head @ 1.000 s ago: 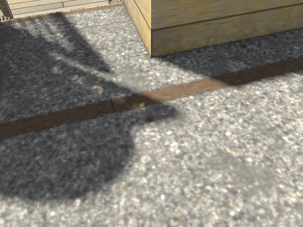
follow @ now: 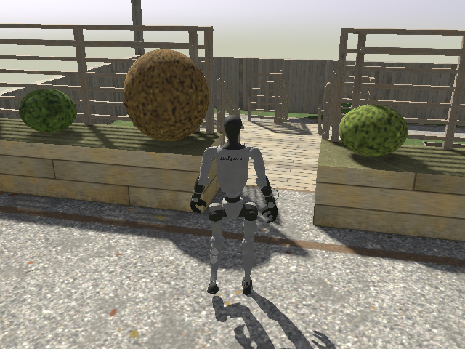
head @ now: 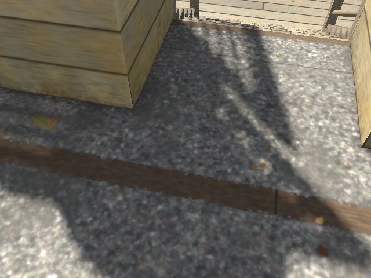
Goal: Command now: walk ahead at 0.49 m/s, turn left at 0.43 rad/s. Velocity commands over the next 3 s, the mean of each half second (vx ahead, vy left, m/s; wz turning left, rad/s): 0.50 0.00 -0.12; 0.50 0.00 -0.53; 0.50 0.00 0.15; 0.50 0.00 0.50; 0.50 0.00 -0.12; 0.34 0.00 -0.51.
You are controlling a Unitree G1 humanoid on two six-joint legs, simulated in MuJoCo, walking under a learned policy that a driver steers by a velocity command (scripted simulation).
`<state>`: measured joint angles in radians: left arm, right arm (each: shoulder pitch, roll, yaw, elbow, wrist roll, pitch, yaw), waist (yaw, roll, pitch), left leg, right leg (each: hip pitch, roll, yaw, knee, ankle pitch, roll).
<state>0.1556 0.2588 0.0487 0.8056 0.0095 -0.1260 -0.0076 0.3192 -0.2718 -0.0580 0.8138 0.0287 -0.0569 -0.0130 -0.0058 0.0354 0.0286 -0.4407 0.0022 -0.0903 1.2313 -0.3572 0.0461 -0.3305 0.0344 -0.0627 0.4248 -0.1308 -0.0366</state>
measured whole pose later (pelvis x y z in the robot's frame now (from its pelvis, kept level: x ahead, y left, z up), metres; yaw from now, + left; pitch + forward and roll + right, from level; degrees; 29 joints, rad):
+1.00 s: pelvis +0.49 -0.06 -0.01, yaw -26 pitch +2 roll +1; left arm 0.21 0.28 0.07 0.71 -0.01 -0.05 -0.04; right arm 0.22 -0.29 -0.06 0.78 0.01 -0.12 -0.01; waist -0.01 0.01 0.06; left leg -0.44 0.08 -0.04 1.23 -0.37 0.00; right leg -0.38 0.09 -0.02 0.53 -0.18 -0.10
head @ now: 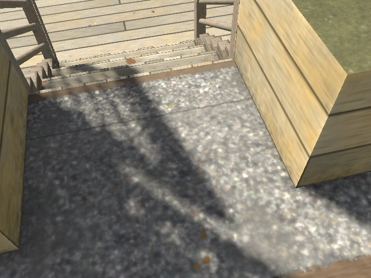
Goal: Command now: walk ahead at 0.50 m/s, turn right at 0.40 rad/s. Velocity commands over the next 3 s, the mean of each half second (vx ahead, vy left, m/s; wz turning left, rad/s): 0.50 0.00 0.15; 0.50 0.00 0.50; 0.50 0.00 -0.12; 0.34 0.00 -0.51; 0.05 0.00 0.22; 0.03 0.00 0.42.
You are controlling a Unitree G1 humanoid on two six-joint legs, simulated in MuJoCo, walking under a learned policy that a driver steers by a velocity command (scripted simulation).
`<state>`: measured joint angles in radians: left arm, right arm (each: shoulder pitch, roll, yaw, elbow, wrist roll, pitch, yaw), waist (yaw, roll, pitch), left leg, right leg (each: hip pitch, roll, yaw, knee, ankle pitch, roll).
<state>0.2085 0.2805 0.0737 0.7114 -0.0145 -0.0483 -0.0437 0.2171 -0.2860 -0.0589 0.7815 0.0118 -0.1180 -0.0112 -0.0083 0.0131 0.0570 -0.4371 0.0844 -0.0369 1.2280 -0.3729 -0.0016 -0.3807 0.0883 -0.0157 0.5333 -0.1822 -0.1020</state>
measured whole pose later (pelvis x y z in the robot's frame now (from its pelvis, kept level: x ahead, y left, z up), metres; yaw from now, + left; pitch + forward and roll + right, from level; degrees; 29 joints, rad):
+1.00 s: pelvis +0.59 +0.08 +0.00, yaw +24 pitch +2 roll -1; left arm 0.15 0.28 0.05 0.67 0.01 -0.12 -0.02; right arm 0.35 -0.30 -0.05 0.74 0.03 -0.04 -0.01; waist -0.02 0.03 0.00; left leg -0.33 -0.08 -0.16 1.13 -0.46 0.03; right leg -0.40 0.05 0.02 0.53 -0.18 -0.02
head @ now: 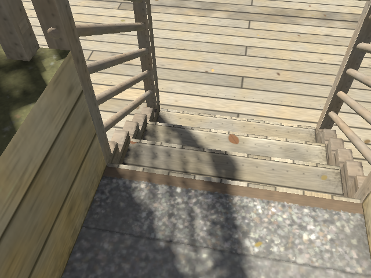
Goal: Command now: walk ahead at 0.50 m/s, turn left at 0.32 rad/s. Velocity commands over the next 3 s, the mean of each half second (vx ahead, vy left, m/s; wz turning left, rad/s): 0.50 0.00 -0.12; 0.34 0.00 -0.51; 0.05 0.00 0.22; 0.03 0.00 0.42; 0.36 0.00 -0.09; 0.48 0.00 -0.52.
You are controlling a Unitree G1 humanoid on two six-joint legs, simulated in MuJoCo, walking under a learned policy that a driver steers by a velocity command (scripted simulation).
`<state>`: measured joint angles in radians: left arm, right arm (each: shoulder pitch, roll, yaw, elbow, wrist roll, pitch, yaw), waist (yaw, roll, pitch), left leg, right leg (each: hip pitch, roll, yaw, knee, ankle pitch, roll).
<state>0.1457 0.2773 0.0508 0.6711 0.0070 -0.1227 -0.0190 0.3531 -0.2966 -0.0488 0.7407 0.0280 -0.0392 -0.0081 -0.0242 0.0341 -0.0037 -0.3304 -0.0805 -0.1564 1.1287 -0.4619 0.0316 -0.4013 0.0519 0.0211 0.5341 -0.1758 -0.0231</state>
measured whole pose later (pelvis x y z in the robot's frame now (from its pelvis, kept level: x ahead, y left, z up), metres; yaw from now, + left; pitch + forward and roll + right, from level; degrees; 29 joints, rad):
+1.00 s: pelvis +0.46 -0.06 +0.01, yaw -24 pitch +2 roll +0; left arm 0.25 0.31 0.08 0.77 0.01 -0.05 -0.02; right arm 0.17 -0.29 -0.03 0.77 -0.03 -0.05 -0.02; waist 0.00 0.00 0.02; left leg -0.48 0.07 -0.03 1.07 -0.47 -0.04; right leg -0.37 0.10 0.04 0.40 -0.05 -0.08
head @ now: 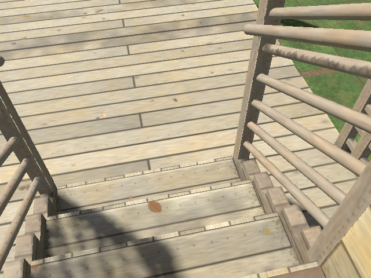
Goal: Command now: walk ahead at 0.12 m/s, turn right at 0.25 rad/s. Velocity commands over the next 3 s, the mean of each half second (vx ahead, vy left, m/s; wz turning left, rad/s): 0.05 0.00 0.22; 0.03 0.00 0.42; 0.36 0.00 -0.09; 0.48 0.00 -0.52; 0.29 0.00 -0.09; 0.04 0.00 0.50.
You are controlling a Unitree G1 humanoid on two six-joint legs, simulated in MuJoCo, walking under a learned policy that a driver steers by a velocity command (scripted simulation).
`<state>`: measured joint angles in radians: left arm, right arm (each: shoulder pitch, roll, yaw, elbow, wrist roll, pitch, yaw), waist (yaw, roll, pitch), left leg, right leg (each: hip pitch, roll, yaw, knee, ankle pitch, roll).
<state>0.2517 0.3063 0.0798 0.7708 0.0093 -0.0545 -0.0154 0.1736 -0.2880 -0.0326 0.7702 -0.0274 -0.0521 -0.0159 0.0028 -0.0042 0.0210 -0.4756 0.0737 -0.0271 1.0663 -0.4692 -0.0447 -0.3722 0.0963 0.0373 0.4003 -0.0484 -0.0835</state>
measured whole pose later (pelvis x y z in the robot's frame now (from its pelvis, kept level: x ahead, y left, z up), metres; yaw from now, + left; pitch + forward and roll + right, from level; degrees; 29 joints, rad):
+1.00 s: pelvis +0.05 +0.01 +0.01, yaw +24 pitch +5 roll +0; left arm 0.23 0.26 0.01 0.79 0.04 -0.08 -0.01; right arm 0.20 -0.27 -0.01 0.78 -0.05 -0.07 0.02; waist 0.02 0.00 -0.06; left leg -0.48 -0.11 -0.20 0.66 -0.36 -0.02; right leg -0.25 0.01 -0.02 0.39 -0.24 -0.06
